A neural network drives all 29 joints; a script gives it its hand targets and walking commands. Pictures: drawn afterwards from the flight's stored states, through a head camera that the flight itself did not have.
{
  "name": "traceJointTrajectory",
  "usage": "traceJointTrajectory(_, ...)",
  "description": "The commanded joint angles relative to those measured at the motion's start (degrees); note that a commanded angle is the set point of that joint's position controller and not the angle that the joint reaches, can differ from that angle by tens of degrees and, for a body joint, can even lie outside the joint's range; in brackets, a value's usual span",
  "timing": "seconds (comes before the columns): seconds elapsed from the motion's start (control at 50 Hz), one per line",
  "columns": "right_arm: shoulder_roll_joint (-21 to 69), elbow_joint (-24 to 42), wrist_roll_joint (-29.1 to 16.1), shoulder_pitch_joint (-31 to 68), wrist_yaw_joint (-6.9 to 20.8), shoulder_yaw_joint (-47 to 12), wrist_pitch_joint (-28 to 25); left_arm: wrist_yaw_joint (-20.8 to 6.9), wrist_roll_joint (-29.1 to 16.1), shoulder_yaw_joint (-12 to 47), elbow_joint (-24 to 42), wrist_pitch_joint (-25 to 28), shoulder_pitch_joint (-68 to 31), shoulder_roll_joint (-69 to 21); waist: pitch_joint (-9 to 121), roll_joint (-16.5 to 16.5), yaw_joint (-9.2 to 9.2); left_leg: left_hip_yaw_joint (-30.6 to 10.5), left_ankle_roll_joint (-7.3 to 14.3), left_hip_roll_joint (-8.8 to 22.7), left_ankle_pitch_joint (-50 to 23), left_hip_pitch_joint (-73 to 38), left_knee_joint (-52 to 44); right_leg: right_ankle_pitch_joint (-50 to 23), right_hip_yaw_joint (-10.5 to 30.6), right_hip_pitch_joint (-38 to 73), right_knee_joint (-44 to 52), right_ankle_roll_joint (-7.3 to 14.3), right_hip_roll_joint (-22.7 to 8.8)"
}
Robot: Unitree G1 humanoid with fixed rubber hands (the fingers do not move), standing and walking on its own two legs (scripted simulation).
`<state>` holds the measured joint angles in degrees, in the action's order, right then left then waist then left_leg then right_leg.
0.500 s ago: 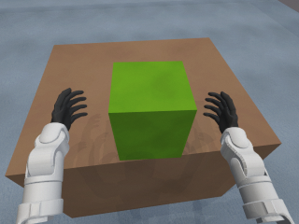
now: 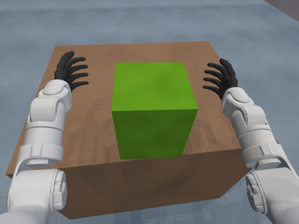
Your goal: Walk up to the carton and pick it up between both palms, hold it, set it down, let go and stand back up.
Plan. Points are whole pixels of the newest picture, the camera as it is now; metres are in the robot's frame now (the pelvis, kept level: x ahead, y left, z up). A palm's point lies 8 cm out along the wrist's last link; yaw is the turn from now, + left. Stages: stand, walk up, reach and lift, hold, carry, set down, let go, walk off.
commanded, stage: reach and lift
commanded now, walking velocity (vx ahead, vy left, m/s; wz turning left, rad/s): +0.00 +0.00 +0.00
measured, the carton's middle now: (150, 112) +0.44 +0.00 +0.02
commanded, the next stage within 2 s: none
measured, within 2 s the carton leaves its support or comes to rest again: neither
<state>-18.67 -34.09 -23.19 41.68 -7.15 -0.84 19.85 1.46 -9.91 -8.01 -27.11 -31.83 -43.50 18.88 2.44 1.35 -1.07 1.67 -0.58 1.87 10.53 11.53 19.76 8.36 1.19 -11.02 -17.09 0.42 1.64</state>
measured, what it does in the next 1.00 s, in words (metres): stands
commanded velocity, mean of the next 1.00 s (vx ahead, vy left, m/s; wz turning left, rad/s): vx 0.00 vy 0.00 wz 0.00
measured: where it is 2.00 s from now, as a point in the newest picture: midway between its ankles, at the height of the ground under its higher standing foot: outside the picture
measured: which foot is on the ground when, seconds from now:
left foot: down 0.00-1.00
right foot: down 0.00-1.00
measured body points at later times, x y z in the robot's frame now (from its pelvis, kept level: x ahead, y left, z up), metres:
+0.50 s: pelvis +0.00 +0.00 +0.00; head +0.01 +0.02 +0.45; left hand +0.46 +0.21 +0.21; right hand +0.46 -0.19 +0.20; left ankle -0.01 +0.12 -0.75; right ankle +0.00 -0.11 -0.75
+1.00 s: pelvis -0.01 +0.00 -0.01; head +0.03 +0.02 +0.44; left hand +0.45 +0.20 +0.10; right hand +0.44 -0.17 +0.10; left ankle -0.01 +0.12 -0.75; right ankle +0.00 -0.11 -0.75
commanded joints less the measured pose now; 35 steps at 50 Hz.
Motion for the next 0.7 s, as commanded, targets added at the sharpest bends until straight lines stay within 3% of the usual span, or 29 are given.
traceJointTrajectory(0.0, -9.8, 2.2, -0.4, 28.3, 0.7, 2.5, -2.3, 0.4, -0.6, 0.2, 2.3, 3.0, -26.6, 8.6, 25.0, -2.4, -0.23, -0.4, 0.2, -1.6, -15.2, -10.3, 0.9, -17.1, -1.4, 6.0, -0.5, -1.7, 1.0)
traceJointTrajectory(0.22, -11.9, -11.4, -2.0, 41.8, 2.0, 0.5, -3.7, 1.1, -2.8, 4.2, -11.1, 6.6, -39.9, 10.5, 29.5, -2.9, -0.18, -0.9, -0.5, -1.7, -17.2, -9.7, 2.6, -19.3, -2.1, 3.6, -0.8, -1.9, 1.2)
traceJointTrajectory(0.34, -10.7, -18.9, -2.2, 42.9, 1.9, -1.4, -4.6, 0.6, -2.8, 5.7, -19.8, 9.6, -40.7, 9.8, 28.3, -2.4, -0.39, -1.0, -0.7, -1.7, -16.9, -8.6, 2.5, -19.5, -1.9, 3.8, -0.4, -2.0, 1.1)
traceJointTrajectory(0.38, -10.6, -16.1, -2.1, 43.0, 2.1, -1.3, -5.0, 0.6, -2.7, 6.5, -15.3, 9.8, -41.9, 8.7, 30.7, -4.6, -0.81, -0.6, -2.0, -2.3, -19.3, -9.1, 2.6, -23.6, -2.7, 7.3, -1.5, -1.9, 1.0)
traceJointTrajectory(0.46, -9.1, -19.1, -0.4, 41.7, 1.8, -1.0, -5.5, 0.0, -0.8, 5.5, -19.9, 10.3, -39.8, 8.6, 26.5, -2.8, -0.97, -0.3, -1.6, -2.5, -15.8, -6.3, 1.5, -21.3, -2.8, 7.8, -1.2, -2.4, 0.8)
traceJointTrajectory(0.6, -5.4, -16.0, 3.8, 36.8, 0.8, 1.2, -10.7, 0.1, 1.0, 4.1, -21.3, 17.9, -35.0, 6.0, 28.4, -1.4, -0.69, 0.0, -1.8, -2.8, -16.4, -5.5, 1.7, -20.6, -3.3, 8.4, -1.9, -2.8, 1.1)
traceJointTrajectory(0.68, -4.5, -14.6, 6.6, 36.9, 0.4, 3.5, -14.7, 1.0, 1.0, 4.4, -22.0, 23.4, -36.8, 5.1, 30.8, -2.9, -0.61, 0.1, -2.5, -2.6, -16.2, -6.1, 2.9, -17.1, -3.9, 4.2, -2.0, -2.4, 1.3)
